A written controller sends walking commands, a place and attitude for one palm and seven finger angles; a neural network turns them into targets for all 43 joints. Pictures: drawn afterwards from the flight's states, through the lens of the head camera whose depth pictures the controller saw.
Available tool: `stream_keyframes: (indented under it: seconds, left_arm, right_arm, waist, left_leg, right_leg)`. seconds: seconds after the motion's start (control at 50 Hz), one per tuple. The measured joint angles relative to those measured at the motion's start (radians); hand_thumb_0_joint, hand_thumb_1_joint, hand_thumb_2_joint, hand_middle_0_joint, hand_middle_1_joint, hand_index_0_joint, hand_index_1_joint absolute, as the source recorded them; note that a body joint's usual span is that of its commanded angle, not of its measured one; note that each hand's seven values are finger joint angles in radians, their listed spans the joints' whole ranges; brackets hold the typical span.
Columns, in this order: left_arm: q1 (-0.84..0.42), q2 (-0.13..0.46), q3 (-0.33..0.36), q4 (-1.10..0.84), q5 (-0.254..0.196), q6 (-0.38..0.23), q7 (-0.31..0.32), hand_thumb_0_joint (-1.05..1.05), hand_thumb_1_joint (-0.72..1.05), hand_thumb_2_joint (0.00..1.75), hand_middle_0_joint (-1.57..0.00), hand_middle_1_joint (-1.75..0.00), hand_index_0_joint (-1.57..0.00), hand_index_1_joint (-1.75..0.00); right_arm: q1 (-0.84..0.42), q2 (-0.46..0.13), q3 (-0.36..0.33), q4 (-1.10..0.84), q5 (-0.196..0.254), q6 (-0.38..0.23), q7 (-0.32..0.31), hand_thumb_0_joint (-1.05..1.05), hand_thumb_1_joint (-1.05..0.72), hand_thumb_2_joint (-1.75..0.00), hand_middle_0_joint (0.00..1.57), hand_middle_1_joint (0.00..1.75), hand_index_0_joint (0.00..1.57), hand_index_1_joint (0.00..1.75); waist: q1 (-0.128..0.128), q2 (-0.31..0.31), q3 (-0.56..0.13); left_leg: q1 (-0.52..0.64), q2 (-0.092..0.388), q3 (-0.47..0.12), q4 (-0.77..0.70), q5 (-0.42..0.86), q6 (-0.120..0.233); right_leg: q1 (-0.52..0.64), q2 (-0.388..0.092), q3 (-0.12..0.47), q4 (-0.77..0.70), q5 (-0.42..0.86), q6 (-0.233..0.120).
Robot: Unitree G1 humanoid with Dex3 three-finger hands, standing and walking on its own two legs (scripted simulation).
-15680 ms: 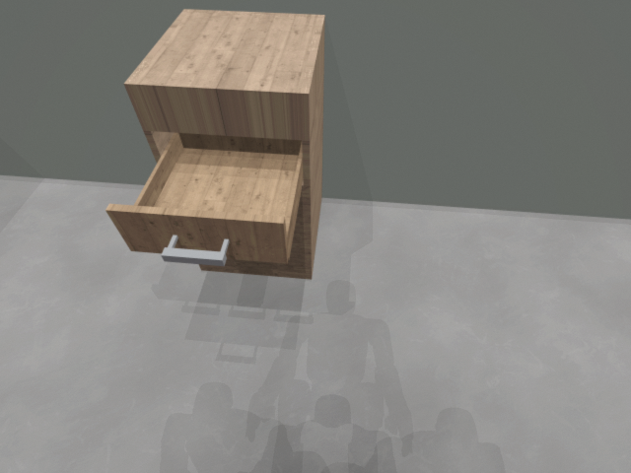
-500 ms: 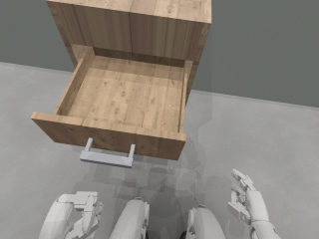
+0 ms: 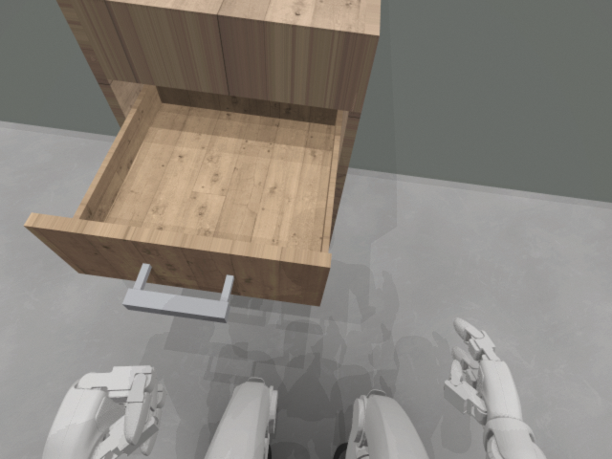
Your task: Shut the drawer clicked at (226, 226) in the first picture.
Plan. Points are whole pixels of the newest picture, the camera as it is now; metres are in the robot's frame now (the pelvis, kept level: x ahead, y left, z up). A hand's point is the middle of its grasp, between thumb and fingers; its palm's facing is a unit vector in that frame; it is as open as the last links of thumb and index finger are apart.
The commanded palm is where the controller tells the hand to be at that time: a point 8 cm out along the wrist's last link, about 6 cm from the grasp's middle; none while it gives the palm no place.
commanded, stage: bring the fist close to the handle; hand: left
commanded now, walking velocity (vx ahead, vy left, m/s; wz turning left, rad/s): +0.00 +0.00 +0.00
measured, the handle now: (182, 291) +0.32 +0.21 -0.04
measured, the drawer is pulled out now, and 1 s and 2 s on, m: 0.28 0.28 0.23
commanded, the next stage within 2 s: push the drawer shut in 1.16 s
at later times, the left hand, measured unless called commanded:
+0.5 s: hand (171, 389) +0.20 +0.18 -0.01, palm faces -0.08 -1.00 -0.01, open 3.3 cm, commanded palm +0.18 +0.23 -0.01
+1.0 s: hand (186, 368) +0.23 +0.17 -0.04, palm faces -0.08 -1.00 -0.02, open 3.3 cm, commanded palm +0.21 +0.22 -0.04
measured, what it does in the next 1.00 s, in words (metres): lowers itself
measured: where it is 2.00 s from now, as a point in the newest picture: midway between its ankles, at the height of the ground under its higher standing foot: outside the picture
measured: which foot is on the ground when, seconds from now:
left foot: down 0.00-1.00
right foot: down 0.00-1.00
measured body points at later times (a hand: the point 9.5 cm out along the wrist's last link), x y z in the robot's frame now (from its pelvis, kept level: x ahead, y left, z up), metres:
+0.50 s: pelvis -0.01 +0.01 -0.03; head +0.12 +0.03 +0.40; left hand +0.20 +0.23 -0.01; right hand +0.21 -0.23 -0.11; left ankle +0.03 +0.10 -0.58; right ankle +0.04 -0.11 -0.58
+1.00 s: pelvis -0.01 +0.01 -0.05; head +0.14 +0.04 +0.37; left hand +0.22 +0.23 -0.03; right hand +0.21 -0.21 -0.15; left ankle +0.03 +0.10 -0.58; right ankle +0.03 -0.11 -0.58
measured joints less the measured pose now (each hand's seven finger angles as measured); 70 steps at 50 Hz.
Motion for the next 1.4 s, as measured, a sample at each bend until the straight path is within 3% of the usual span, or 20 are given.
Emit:
stream_keyframes:
  seconds: [0.4, 0.82, 1.0, 1.1, 1.22, 1.4]
  left_arm:
    - [-0.151, 0.012, 0.037, 0.097, -0.032, -0.026, -0.026, 0.02, 0.90, 0.90, -1.40, -1.60, -1.39, -1.60]
    - [-0.312, 0.023, -0.009, 0.128, 0.011, 0.003, 0.045, 0.02, 0.90, 0.90, -1.40, -1.60, -1.39, -1.60]
    - [-0.275, 0.013, -0.028, 0.068, 0.026, 0.054, 0.079, 0.02, 0.90, 0.90, -1.40, -1.60, -1.39, -1.60]
    - [-0.253, 0.005, -0.026, 0.090, 0.029, 0.026, 0.095, 0.02, 0.90, 0.90, -1.40, -1.60, -1.39, -1.60]
    - [-0.265, 0.012, -0.031, 0.113, 0.031, -0.013, 0.069, 0.02, 0.90, 0.90, -1.40, -1.60, -1.39, -1.60]
    - [-0.300, 0.030, 0.005, 0.125, 0.011, -0.002, 0.056, 0.02, 0.90, 0.90, -1.40, -1.60, -1.39, -1.60]
  right_arm:
    - [-0.012, -0.014, 0.003, 0.066, -0.009, -0.002, 0.003, 0.01, -0.90, -0.90, 0.20, 0.30, 0.20, 0.30]
    - [-0.043, -0.029, 0.041, 0.037, -0.018, 0.032, 0.022, 0.01, -0.90, -0.90, 0.20, 0.30, 0.20, 0.30]
    - [-0.034, -0.020, 0.034, 0.021, -0.010, 0.079, 0.029, 0.01, -0.90, -0.90, 0.20, 0.30, 0.20, 0.30]
    - [-0.027, -0.020, 0.036, 0.024, -0.012, 0.079, 0.027, 0.01, -0.90, -0.90, 0.20, 0.30, 0.20, 0.30]
    - [-0.036, -0.025, 0.035, 0.030, -0.015, 0.068, 0.021, 0.01, -0.90, -0.90, 0.20, 0.30, 0.20, 0.30]
    - [-0.050, -0.032, 0.031, 0.034, -0.013, 0.069, 0.016, 0.01, -0.90, -0.90, 0.20, 0.30, 0.20, 0.30]
  waist:
    - [-0.017, 0.003, 0.002]
    - [-0.026, 0.002, -0.001]
    - [-0.022, 0.013, 0.005]
    - [-0.017, 0.009, -0.005]
    - [-0.018, 0.000, -0.006]
    - [-0.019, 0.002, -0.001]
  left_leg:
    - [-0.132, 0.002, 0.003, 0.100, -0.022, 0.005]
    - [-0.280, -0.015, 0.016, 0.204, -0.037, 0.025]
    - [-0.259, -0.013, 0.027, 0.180, -0.036, 0.027]
    - [-0.251, -0.014, 0.026, 0.169, -0.035, 0.022]
    - [-0.260, -0.011, 0.015, 0.181, -0.041, 0.011]
    - [-0.264, -0.006, 0.001, 0.188, -0.042, 0.001]
  right_leg:
    - [-0.134, -0.002, 0.004, 0.099, -0.019, 0.000]
    - [-0.277, -0.023, 0.016, 0.203, -0.037, 0.017]
    - [-0.264, -0.020, 0.028, 0.186, -0.034, 0.020]
    - [-0.258, -0.020, 0.027, 0.179, -0.036, 0.015]
    - [-0.265, -0.017, 0.016, 0.192, -0.045, 0.005]
    - [-0.268, -0.011, 0.004, 0.197, -0.046, -0.006]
